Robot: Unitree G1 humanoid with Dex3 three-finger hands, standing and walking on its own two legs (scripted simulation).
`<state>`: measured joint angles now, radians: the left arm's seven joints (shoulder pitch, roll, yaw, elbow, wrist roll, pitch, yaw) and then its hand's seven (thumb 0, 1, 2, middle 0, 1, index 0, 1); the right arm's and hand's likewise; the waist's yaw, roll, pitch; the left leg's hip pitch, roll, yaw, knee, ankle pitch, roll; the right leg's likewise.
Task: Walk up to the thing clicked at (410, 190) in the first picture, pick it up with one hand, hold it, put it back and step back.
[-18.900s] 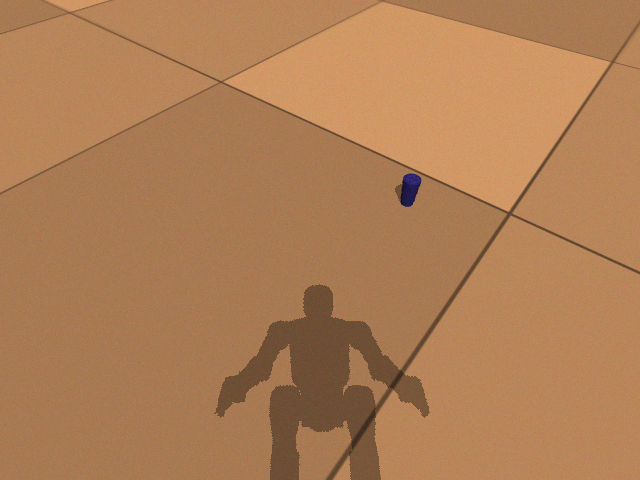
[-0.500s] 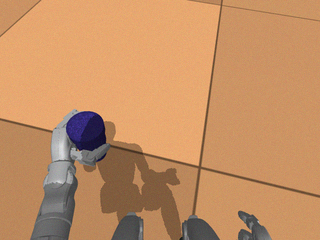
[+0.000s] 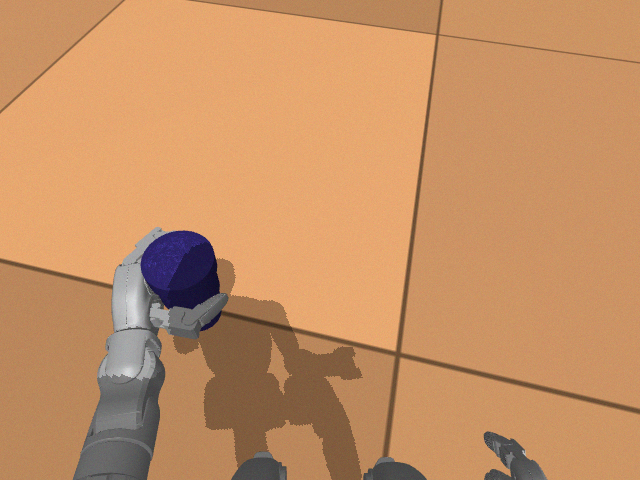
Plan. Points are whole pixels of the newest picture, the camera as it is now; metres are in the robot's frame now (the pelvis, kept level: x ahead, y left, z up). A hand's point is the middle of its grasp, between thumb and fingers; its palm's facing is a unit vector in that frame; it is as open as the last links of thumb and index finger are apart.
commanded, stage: lift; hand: left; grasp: from the side
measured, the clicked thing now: (190, 288) +0.35 +0.17 +0.02
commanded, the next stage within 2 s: hold in 0.12 s
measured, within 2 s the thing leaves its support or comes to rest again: neither
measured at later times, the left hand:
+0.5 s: hand (186, 286) +0.34 +0.17 +0.05, palm faces +0.12 -0.99 -0.02, open 9.9 cm
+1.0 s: hand (185, 285) +0.33 +0.17 +0.06, palm faces +0.13 -0.99 -0.01, open 10.0 cm
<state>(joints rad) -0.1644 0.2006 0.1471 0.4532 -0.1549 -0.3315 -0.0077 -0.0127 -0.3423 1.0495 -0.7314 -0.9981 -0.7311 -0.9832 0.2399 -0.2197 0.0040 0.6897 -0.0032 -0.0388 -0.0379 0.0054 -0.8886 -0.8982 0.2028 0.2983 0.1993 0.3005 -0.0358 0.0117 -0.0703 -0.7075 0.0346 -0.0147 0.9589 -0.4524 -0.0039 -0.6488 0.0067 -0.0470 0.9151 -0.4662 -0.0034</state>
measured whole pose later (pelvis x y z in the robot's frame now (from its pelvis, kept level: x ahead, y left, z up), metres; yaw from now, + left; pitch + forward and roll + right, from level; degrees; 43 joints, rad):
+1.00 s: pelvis -0.01 +0.00 +0.02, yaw +0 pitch +6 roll -1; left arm -0.18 0.18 0.13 0.51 -0.15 -0.34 0.00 -0.01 -0.37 1.08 -0.73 -1.02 -0.73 -1.00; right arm 0.24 -0.22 0.00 0.70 0.00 -0.03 -0.02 0.01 -0.90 -0.90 0.20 0.30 0.20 0.30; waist -0.03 0.00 -0.03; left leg -0.55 0.03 0.00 0.83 -0.39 0.00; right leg -0.50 0.00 -0.03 0.79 -0.40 0.00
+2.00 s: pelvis -0.01 +0.00 +0.02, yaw +0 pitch +6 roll -1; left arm -0.17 0.18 0.14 0.50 -0.15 -0.35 -0.01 -0.01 -0.37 1.08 -0.73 -1.02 -0.73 -1.00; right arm 0.24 -0.22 0.00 0.70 0.00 -0.04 -0.02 0.01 -0.89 -0.90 0.20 0.30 0.20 0.30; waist -0.03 0.01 -0.03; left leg -0.54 0.03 0.00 0.82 -0.38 0.00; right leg -0.49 0.00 -0.03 0.78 -0.39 0.00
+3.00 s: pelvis -0.02 +0.01 +0.02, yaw +0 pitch +6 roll -2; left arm -0.17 0.20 0.16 0.50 -0.16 -0.35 -0.02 -0.01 -0.37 1.08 -0.73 -1.02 -0.73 -1.01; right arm 0.23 -0.21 0.00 0.68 0.01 -0.05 -0.03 0.01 -0.89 -0.90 0.20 0.30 0.20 0.30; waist -0.03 0.00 -0.03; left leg -0.55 0.03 0.00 0.83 -0.38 0.00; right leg -0.49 0.00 -0.04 0.78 -0.39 0.00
